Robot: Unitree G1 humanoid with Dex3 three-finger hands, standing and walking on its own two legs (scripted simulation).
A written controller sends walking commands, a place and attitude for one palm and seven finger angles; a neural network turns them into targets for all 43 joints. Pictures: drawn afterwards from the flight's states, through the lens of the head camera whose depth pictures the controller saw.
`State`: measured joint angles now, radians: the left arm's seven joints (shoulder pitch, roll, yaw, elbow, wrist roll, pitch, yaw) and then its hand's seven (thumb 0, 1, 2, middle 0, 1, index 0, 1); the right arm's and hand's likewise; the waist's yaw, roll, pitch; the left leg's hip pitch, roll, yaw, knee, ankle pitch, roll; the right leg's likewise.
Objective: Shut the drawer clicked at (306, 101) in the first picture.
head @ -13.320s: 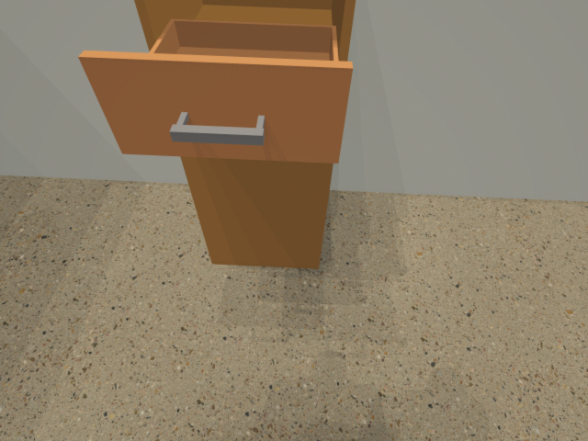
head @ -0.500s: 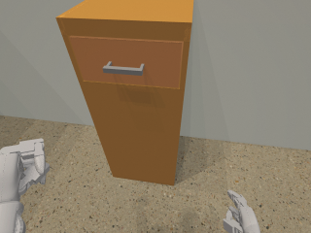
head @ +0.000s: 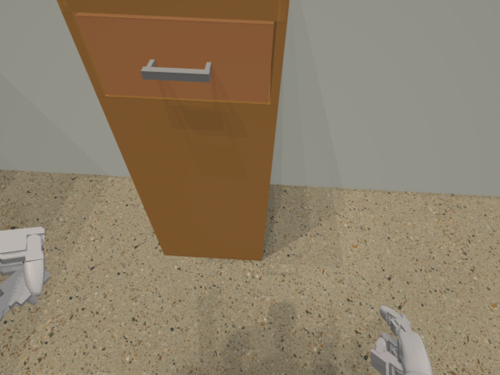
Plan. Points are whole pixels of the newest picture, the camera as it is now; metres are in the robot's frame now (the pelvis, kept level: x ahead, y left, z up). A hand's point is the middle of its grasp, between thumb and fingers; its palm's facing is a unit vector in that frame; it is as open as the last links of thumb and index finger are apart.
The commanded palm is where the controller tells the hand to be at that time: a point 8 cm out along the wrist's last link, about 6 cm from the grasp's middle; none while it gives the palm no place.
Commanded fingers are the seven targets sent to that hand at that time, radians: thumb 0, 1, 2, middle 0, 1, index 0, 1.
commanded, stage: step back with the hand held close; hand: left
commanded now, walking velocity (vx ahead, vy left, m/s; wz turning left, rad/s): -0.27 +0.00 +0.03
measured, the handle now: (178, 69) +0.66 +0.19 +0.14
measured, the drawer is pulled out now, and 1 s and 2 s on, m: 0.00 0.00 0.00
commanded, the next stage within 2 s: stop stepping back and stand still in 0.46 s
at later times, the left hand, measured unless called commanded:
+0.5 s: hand out of the picture +0.05 +0.25 +0.17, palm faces +0.48 -0.73 -0.48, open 3.2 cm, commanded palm -0.02 +0.29 +0.18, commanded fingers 0.00 0.90 0.90 -1.40 -1.60 -1.40 -1.60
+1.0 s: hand out of the picture -0.09 +0.25 +0.20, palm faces +0.47 -0.79 -0.39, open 3.2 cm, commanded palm -0.13 +0.28 +0.18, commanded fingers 0.00 0.90 0.90 -1.40 -1.60 -1.40 -1.60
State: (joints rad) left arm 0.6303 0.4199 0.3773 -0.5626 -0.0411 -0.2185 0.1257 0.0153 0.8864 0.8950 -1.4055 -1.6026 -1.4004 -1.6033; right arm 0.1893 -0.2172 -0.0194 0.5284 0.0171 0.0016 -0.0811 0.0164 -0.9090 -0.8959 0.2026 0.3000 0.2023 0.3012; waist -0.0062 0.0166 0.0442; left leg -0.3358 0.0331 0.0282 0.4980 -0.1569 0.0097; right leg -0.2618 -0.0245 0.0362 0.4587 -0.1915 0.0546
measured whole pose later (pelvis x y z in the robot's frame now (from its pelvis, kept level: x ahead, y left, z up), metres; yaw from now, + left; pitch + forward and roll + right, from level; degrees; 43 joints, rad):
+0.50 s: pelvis -0.11 -0.01 -0.03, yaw +8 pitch -3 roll -2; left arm 0.56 0.44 0.43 -0.60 -0.01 -0.32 0.14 0.01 0.89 0.90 -1.41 -1.60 -1.40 -1.60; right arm 0.22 -0.19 -0.02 0.58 0.00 -0.13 -0.07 0.02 -0.91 -0.90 0.21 0.30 0.20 0.30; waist -0.03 0.00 0.08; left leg -0.56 0.03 0.01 0.71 -0.31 0.02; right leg -0.43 0.03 0.08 0.63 -0.19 0.02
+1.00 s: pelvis -0.25 +0.00 +0.00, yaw +2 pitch +1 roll +0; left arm 0.56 0.41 0.39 -0.58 -0.05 -0.23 0.14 0.01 0.88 0.90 -1.41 -1.60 -1.41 -1.60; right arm 0.25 -0.19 0.01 0.68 0.00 -0.08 -0.06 0.02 -0.91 -0.90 0.21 0.30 0.21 0.30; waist 0.04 -0.04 -0.09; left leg -0.58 0.02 0.02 1.08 -0.34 -0.01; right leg -0.19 0.03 -0.02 0.50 -0.33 -0.06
